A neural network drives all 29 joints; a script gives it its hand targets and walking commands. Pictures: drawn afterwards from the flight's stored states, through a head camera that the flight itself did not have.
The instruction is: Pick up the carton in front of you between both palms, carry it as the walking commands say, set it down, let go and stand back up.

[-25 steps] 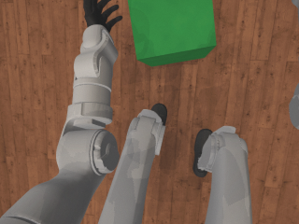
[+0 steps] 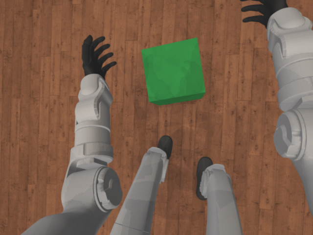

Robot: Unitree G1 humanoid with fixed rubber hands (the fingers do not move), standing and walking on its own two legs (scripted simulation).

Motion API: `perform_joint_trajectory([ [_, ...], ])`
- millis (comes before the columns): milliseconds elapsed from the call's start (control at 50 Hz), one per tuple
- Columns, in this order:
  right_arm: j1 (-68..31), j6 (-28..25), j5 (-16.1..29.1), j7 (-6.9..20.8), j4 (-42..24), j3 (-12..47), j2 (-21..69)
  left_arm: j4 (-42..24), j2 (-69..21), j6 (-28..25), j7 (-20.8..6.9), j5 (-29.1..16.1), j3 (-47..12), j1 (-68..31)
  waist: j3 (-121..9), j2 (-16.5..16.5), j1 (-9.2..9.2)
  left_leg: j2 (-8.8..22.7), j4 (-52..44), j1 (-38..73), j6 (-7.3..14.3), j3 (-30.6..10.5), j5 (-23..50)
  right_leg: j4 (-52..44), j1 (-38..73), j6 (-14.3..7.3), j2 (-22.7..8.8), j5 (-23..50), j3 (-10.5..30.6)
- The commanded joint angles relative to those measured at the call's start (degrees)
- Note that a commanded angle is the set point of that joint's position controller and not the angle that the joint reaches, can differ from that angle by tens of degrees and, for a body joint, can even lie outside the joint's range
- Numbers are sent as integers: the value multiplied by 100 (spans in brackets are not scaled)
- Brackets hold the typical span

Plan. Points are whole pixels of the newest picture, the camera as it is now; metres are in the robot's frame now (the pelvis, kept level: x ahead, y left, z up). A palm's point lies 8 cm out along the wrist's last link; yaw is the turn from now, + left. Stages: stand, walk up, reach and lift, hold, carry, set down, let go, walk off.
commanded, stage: let go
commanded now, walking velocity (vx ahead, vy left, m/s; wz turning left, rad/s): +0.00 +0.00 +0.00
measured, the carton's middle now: (175, 77) +0.52 +0.12 -0.51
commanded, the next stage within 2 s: stand in 1.40 s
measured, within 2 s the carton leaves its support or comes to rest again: neither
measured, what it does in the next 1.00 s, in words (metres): rises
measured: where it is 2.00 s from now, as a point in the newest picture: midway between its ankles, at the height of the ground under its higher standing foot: (182, 173)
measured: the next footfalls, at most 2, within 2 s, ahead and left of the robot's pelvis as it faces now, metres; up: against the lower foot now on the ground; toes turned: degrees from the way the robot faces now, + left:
none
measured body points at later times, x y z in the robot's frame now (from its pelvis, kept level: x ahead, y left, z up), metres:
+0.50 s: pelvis +0.05 +0.04 +0.10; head +0.22 +0.03 +0.52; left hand +0.31 +0.27 +0.01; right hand +0.41 -0.15 +0.00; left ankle +0.11 +0.13 -0.60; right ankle +0.04 -0.09 -0.60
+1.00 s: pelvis +0.10 +0.02 +0.14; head +0.15 +0.02 +0.58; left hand +0.28 +0.25 +0.07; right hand +0.30 -0.21 +0.06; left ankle +0.11 +0.13 -0.60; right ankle +0.04 -0.09 -0.60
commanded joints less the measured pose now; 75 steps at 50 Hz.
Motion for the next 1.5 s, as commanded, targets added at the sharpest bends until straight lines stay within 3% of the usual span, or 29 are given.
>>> perform_joint_trajectory([
  [0,-208,-97,-354,-303,-632,-371,-194,-679,617,-162,-304,45,-667,434,-5640,-1060,-250,-255,-625,3378,-257,591,2148,-1299,4605,233,66,3189,261],
  [60,692,-180,-189,-529,-1337,-358,293,-610,839,-345,-620,51,-951,1470,-6140,-960,-22,-266,-856,3835,-147,533,2700,-1566,5175,255,15,3720,330],
  [80,1101,-221,-168,-610,-2170,-488,504,-1841,1082,-481,-687,77,-891,1417,-6932,-1118,-215,-234,-809,4392,-20,530,2991,-1573,5994,276,30,4484,366],
  [120,1503,-340,210,-831,-2511,-407,651,-1242,1173,-537,-895,92,-1203,2089,-6085,-582,103,-153,-1038,5282,92,304,3127,-2020,4864,292,-16,3652,352],
  [160,2018,-473,97,-1022,-2737,-413,941,-959,1437,-662,-1077,-12,-1453,2317,-5204,-765,-369,-89,-1536,4914,139,206,2539,-2329,5096,385,-62,3518,260],
  [240,3478,-650,118,-1230,-2564,-890,969,-998,1162,-829,-1319,97,-1815,3020,-3756,268,-387,2,-2016,6405,61,117,2142,-3153,4315,317,-118,1589,182],
  [260,3398,-766,183,-1224,-3327,-563,1310,-1006,1353,-894,-1308,-12,-1943,3198,-3784,-247,-495,0,-2089,6750,145,-7,1883,-3108,4674,347,-49,1558,111],
  [280,3542,-795,281,-1222,-3000,-579,983,-809,1497,-914,-1334,-8,-1928,3371,-3406,56,-257,9,-2249,6791,137,-18,1511,-3214,4324,333,-109,1007,21],
  [380,5021,-979,56,-1084,-2988,-493,1012,-712,1525,-1039,-1398,-225,-2382,4433,-2540,-44,-634,104,-2561,7245,80,-80,1296,-3561,4498,252,-51,659,-138],
  [400,5119,-1051,-23,-1078,-3313,-625,915,-849,1441,-1109,-1383,-122,-2155,5032,-2881,248,-166,116,-2613,7922,9,-176,1765,-3418,4638,199,-60,623,-162],
  [440,5732,-1065,91,-1035,-3184,-616,677,-1318,1577,-1091,-1380,-284,-2520,5144,-2054,42,-562,117,-2856,8224,24,-265,804,-3671,4991,112,-70,336,-180],
  [500,6417,-1167,161,-975,-3610,-338,737,-1660,1540,-1119,-1308,-453,-2813,5938,-1795,244,-590,121,-3084,8499,-36,-270,1586,-3947,5840,60,-103,829,-61],
  [520,6722,-1258,335,-903,-3648,-302,897,-1687,1653,-1147,-1264,-391,-2806,5747,-1783,537,-1059,139,-3000,8921,-64,-376,1917,-3933,5440,39,-118,991,-43],
  [540,6683,-1277,389,-830,-3677,-10,906,-1772,1654,-1176,-1213,-559,-2751,5896,-1613,244,-564,102,-3104,8811,-26,-428,1793,-3930,5771,22,-96,875,-123],
  [660,7503,-1260,535,-708,-3641,28,1115,-2240,1826,-1067,-1203,-437,-3048,6167,-1064,692,-841,93,-3264,9162,-67,-430,1968,-4279,6418,-68,-192,916,20],
  [700,7846,-1238,340,-661,-3661,35,942,-1548,1923,-1013,-1156,-383,-2751,6427,-870,-30,-1134,62,-3305,9349,1,-406,1636,-4361,6351,-11,-295,1100,-23],
  [740,7912,-1221,341,-598,-3804,-162,766,-1598,1835,-957,-1111,-385,-2740,6545,-810,241,-1275,141,-3441,9523,-16,-482,2191,-4455,6530,106,-248,1236,-54],
  [840,8743,-1128,320,-521,-4059,22,671,-1595,1940,-1019,-1084,-383,-2728,6823,-745,182,-1276,56,-3454,9941,-43,-448,3371,-4524,7244,212,-102,2282,-65],
  [860,8649,-1114,506,-450,-4138,126,734,-1698,1961,-984,-1011,-202,-2528,6874,-999,692,-1147,100,-3500,10258,-59,-529,3749,-4621,7219,172,-199,2327,-22],
  [940,8982,-1029,527,-376,-4357,200,533,-1143,1997,-968,-1058,-324,-2572,7025,-264,-131,-1315,-42,-3701,9799,-10,-343,3156,-4723,7642,274,-136,2794,87],
  [1080,9350,-1167,893,-516,-4054,698,1039,-1507,2136,-551,-938,-276,-2714,6514,-52,279,-1353,-400,-3743,8967,74,88,1708,-4669,8238,319,-524,3773,252],
  [1120,8902,-1166,758,-528,-4420,372,733,-1180,2298,-473,-956,-267,-2462,6837,-39,-692,-1242,-423,-3621,8994,231,-88,1696,-4563,8103,410,-517,3781,196],
  [1140,8746,-1183,820,-617,-4216,502,673,-1837,2546,-536,-960,-241,-2314,6242,-88,-48,-1057,-448,-3657,8655,205,64,1629,-4636,8196,344,-636,3867,287],
  [1220,8572,-1011,639,-609,-4301,348,594,-1701,2427,-302,-956,-135,-2267,6432,399,-260,-989,-329,-3720,8550,200,8,609,-4774,8170,368,-590,2280,183],
  [1240,8941,-930,657,-649,-4065,305,503,-1616,2468,-178,-957,-101,-2346,6168,762,-28,-1462,-233,-3523,8951,115,20,452,-4903,7448,339,-828,1831,432],
  [1320,8826,-880,762,-618,-3918,459,724,-1626,2157,-154,-987,-278,-2655,6101,681,-519,-1407,-292,-3516,8885,140,38,301,-4926,7659,368,-712,2083,314],
  [1380,8464,-878,717,-644,-4218,493,822,-2030,2451,-208,-1065,-212,-2447,5722,447,15,-1441,-182,-3540,8562,144,-21,54,-4817,8186,361,-833,1883,508],
  [1440,8949,-984,375,-677,-3220,231,-23,-738,2866,-841,-804,-17,-2330,6279,643,-729,-1367,98,-3235,8313,55,-418,-405,-5282,6734,196,-749,-1481,664],
  [1480,8990,-1155,260,-641,-3045,90,-285,-651,2829,-989,-772,-41,-2305,6133,989,-206,-1469,65,-3277,8093,203,-481,-1042,-5371,6431,111,-732,-1717,815],
])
